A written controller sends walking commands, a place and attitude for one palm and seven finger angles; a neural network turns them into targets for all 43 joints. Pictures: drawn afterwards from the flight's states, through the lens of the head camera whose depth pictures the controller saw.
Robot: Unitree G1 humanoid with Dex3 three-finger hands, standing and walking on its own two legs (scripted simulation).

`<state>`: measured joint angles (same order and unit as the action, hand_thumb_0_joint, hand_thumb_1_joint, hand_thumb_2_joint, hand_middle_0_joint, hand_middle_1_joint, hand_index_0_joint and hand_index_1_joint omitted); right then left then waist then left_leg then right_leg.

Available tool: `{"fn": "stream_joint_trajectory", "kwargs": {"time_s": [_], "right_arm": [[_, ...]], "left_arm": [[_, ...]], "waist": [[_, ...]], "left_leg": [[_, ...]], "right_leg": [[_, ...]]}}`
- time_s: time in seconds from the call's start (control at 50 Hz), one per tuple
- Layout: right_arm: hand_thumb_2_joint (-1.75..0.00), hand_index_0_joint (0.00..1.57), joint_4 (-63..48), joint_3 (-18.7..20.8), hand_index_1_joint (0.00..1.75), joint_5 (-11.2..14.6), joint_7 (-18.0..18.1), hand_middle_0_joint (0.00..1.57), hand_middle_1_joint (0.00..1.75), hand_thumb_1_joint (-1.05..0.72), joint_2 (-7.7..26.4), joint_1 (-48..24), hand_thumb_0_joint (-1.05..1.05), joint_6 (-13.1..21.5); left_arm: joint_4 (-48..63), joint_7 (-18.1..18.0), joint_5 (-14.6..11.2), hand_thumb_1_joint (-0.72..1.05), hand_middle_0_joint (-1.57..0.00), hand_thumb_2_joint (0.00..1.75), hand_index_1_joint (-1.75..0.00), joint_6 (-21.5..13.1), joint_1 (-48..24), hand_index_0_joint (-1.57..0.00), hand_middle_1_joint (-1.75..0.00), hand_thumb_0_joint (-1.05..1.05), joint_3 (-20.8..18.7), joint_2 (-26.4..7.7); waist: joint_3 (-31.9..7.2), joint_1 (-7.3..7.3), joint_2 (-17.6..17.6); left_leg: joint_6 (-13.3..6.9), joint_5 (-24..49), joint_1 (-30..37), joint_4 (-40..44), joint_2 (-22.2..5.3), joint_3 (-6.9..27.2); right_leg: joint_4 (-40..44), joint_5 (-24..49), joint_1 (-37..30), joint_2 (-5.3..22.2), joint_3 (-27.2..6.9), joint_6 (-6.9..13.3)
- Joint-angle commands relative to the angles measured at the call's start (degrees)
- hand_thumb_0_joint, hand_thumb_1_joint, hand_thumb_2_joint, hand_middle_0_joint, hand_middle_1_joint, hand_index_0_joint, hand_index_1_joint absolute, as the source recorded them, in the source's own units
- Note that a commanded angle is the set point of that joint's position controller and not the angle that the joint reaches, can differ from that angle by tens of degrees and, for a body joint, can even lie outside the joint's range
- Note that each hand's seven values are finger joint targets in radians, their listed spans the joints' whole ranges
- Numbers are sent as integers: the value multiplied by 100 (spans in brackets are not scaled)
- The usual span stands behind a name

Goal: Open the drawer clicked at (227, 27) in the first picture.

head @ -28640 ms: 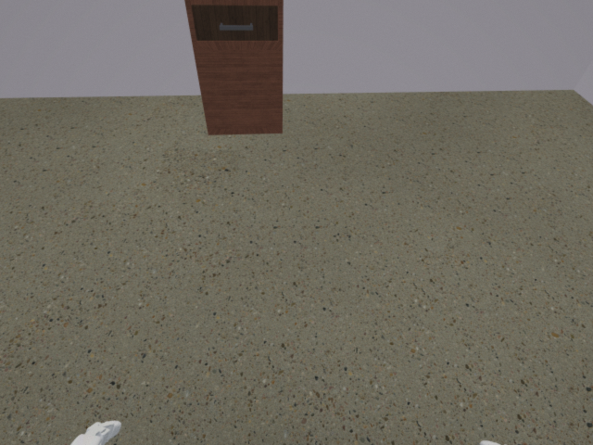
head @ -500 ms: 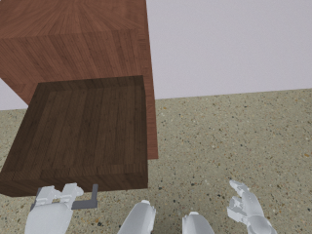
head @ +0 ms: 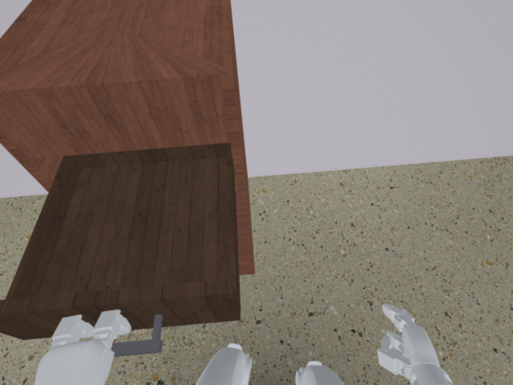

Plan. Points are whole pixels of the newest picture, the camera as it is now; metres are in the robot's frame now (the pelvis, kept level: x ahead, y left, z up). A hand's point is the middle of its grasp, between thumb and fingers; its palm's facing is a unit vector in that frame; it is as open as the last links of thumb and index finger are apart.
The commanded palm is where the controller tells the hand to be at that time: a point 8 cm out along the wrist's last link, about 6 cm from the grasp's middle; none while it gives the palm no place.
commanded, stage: lift the hand off the handle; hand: left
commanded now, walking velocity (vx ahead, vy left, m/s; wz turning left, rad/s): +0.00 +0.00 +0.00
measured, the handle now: (112, 337) +0.19 +0.26 -0.05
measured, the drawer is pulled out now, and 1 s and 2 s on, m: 0.30 0.30 0.30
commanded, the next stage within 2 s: draw the hand back to the body in 1.86 s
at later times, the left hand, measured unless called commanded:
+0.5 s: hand (78, 373) +0.14 +0.26 -0.01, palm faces -0.08 -0.12 -0.99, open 13.5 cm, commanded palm +0.12 +0.26 +0.05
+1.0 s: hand (63, 365) +0.14 +0.26 +0.04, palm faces -0.04 -0.13 -0.99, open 13.8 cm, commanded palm +0.12 +0.26 +0.09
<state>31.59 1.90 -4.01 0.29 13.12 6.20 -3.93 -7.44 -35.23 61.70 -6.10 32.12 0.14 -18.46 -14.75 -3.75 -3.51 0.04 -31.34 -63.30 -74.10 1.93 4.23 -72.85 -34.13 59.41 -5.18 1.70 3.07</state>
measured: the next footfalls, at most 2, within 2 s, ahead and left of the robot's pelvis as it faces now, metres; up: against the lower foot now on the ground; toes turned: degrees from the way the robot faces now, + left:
none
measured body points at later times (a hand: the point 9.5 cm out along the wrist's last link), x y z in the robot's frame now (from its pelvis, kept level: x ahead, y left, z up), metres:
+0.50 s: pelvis +0.01 +0.01 +0.02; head +0.06 +0.00 +0.47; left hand +0.14 +0.27 +0.05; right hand +0.23 -0.20 -0.07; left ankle +0.04 +0.12 -0.62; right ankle +0.01 -0.09 -0.62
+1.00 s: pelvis +0.02 +0.02 +0.04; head +0.05 +0.00 +0.49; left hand +0.14 +0.27 +0.09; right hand +0.24 -0.19 -0.04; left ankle +0.04 +0.12 -0.62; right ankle +0.01 -0.09 -0.62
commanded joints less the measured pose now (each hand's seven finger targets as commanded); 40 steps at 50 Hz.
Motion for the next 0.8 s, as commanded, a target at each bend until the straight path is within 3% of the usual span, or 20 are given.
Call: {"fn": "stream_joint_trajectory", "kwargs": {"time_s": [0.0, 0.14, 0.32, 0.36, 0.46, 0.48, 0.56, 0.58, 0.66, 0.72, 0.76, 0.78], "right_arm": [[-90, 20, -913, 200, 30, 31, 31, 20, 30, -90, 601, -553, 0, 269], [-90, 20, -996, 197, 30, 38, -2, 20, 30, -90, 588, -586, 0, 230], [-90, 20, -1076, 209, 30, 69, -51, 20, 30, -90, 607, -532, 0, 196], [-90, 20, -1077, 202, 30, 57, -51, 20, 30, -90, 611, -510, 0, 174], [-90, 20, -1124, 191, 30, 58, -91, 20, 30, -90, 583, -512, 0, 106], [-90, 20, -1161, 199, 30, 70, -94, 20, 30, -90, 573, -513, 0, 100], [-90, 20, -1207, 181, 30, 79, -154, 20, 30, -90, 611, -496, 0, 59], [-90, 20, -1236, 199, 30, 102, -144, 20, 30, -90, 602, -489, 0, 62], [-90, 20, -1332, 173, 30, 109, -181, 20, 30, -90, 626, -432, 0, 18], [-90, 20, -1393, 172, 30, 122, -194, 20, 30, -90, 614, -417, 0, 11], [-90, 20, -1405, 155, 30, 120, -220, 20, 30, -90, 609, -429, 0, -1], [-90, 20, -1436, 161, 30, 137, -211, 20, 30, -90, 596, -434, 0, -14]], "left_arm": [[1135, -285, -102, -50, -30, 30, -120, -15, -49, -30, -120, 0, -679, -954], [1299, -240, -116, -50, -30, 30, -120, -57, 283, -30, -120, 0, -834, -1053], [1421, -123, -189, -50, -30, 30, -120, -46, 253, -30, -120, 0, -631, -898], [1505, -116, -195, -50, -30, 30, -120, -70, 355, -30, -120, 0, -812, -1055], [1725, -59, -189, -50, -30, 30, -120, -75, 720, -30, -120, 0, -831, -1073], [1701, -30, -193, -50, -30, 30, -120, -48, 832, -30, -120, 0, -685, -932], [1823, 47, -203, -50, -30, 30, -120, 17, 723, -30, -120, 0, -577, -904], [1770, 85, -230, -50, -30, 30, -120, 54, 793, -30, -120, 0, -409, -740], [1977, 164, -281, -50, -30, 30, -120, 106, 869, -30, -120, 0, -446, -881], [2042, 187, -223, -50, -30, 30, -120, 112, 1009, -30, -120, 0, -327, -786], [2143, 175, -208, -50, -30, 30, -120, 99, 1043, -30, -120, 0, -510, -973], [2121, 183, -188, -50, -30, 30, -120, 121, 1122, -30, -120, 0, -393, -862]], "waist": [[-929, 79, 157], [-987, -15, -94], [-685, 83, 110], [-884, 3, 97], [-884, -58, -40], [-720, -15, -41], [-585, 19, -18], [-417, 46, 62], [-592, 14, 180], [-457, -3, 118], [-537, -91, 5], [-336, -68, -11]], "left_leg": [[-339, 930, 1464, 1004, -37, -267], [-335, 1202, 1744, 1165, -13, -277], [-343, 1118, 1907, 1348, -33, -248], [-334, 1237, 2022, 1392, -29, -260], [-318, 1537, 2252, 1495, -21, -287], [-331, 1520, 2250, 1514, -26, -279], [-318, 1420, 2375, 1662, -52, -213], [-341, 1364, 2337, 1706, -66, -203], [-331, 1430, 2541, 1807, -57, -210], [-327, 1511, 2619, 1870, -70, -208], [-297, 1587, 2695, 1904, -64, -210], [-310, 1554, 2659, 1942, -82, -200]], "right_leg": [[1542, 1076, -573, 220, -122, 27], [1591, 1394, -824, 211, -96, 76], [1821, 1288, -871, 204, -44, 34], [1805, 1411, -985, 209, -64, 38], [1842, 1724, -1143, 201, -38, 64], [1886, 1747, -1152, 189, -3, 68], [1969, 1401, -1010, 189, 53, 62], [2026, 1420, -1098, 183, 101, 65], [2114, 1424, -1187, 199, 27, 55], [2145, 1460, -1230, 187, 89, 67], [2141, 1459, -1234, 187, 18, 88], [2153, 1457, -1270, 170, 102, 93]]}}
